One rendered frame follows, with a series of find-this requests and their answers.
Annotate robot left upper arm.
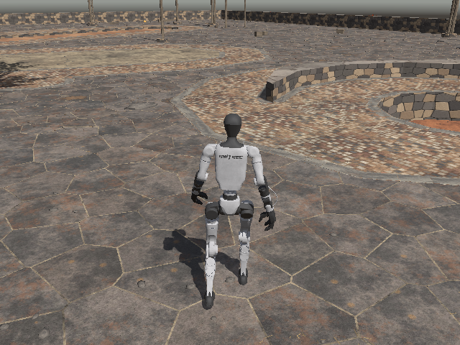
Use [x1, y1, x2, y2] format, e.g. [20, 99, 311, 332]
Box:
[196, 144, 217, 182]

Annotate robot right hand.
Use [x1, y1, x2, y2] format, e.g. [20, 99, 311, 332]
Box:
[259, 209, 276, 231]

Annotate humanoid robot torso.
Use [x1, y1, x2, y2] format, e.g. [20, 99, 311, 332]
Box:
[215, 141, 248, 216]

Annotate right robot forearm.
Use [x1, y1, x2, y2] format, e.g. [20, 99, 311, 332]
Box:
[258, 175, 274, 212]

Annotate robot left hand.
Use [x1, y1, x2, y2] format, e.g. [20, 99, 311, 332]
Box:
[191, 192, 208, 205]

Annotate robot right upper arm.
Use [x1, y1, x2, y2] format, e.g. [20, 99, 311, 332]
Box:
[247, 145, 265, 187]

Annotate right robot foot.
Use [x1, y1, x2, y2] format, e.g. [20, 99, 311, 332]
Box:
[239, 268, 248, 285]

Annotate left robot forearm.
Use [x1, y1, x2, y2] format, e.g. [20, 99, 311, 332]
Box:
[192, 171, 204, 195]

